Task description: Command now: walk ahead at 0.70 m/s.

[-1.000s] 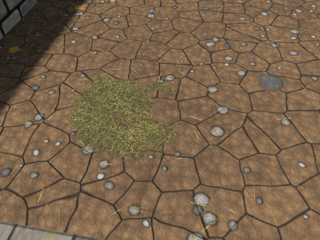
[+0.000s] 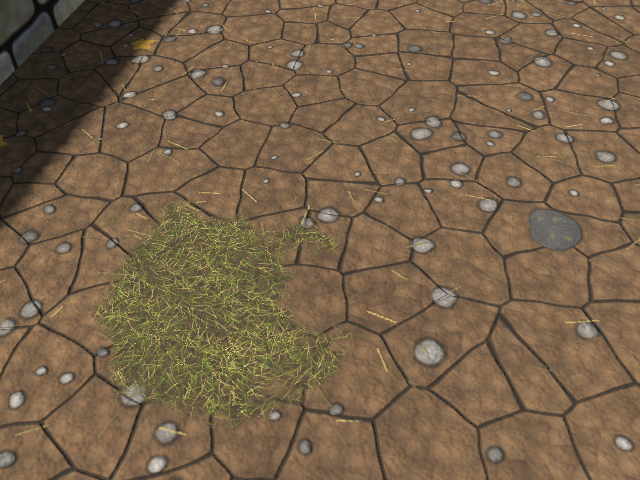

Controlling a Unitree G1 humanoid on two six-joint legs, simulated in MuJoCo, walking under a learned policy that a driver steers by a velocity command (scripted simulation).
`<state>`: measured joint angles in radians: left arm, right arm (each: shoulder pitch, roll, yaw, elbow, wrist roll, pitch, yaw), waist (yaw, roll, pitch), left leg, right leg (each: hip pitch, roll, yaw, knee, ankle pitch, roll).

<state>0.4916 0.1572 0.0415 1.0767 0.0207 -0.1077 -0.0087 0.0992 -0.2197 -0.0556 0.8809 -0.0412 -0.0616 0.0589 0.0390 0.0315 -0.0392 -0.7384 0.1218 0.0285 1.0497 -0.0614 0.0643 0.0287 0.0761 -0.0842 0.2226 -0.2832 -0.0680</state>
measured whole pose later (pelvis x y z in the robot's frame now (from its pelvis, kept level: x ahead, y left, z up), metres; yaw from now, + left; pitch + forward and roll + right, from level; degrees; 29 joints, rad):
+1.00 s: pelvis +0.37 +0.04 +0.00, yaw +0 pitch +3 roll +0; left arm 0.26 0.22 0.08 1.01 0.03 -0.05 -0.02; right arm 0.32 -0.21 -0.07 0.97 -0.03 -0.09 0.01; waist -0.03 -0.03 -0.04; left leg -0.20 -0.02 0.08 0.43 -0.28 0.06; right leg -0.40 -0.04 -0.01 0.90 -0.30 -0.09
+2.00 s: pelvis +1.12 -0.03 +0.00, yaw -28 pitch +1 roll +0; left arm 0.17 0.36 0.10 0.75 0.03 0.01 -0.02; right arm 0.20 -0.26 -0.03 0.77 -0.03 -0.09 -0.01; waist -0.01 -0.03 0.11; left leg -0.34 0.06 0.11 0.47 -0.15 0.01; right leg -0.57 0.05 0.03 1.20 -0.42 0.00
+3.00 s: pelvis +1.24 -0.09 +0.00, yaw -32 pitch -2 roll +0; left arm 0.25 0.21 0.02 1.04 0.01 0.00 0.03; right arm 0.26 -0.20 -0.01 1.01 -0.01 0.00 -0.03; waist 0.01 0.00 0.02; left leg -0.10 -0.02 0.02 0.39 -0.26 0.03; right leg -0.21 0.03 0.03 0.38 -0.14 -0.01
